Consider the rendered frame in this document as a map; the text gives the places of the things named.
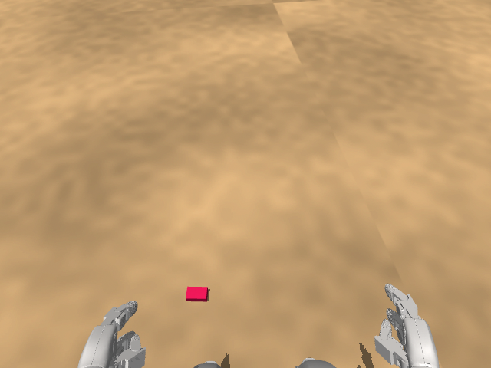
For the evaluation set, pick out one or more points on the left robot hand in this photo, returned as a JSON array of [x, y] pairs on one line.
[[103, 349]]

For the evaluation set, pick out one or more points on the small box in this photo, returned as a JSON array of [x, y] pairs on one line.
[[196, 293]]

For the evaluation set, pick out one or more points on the right robot hand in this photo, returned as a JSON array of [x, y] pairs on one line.
[[413, 333]]

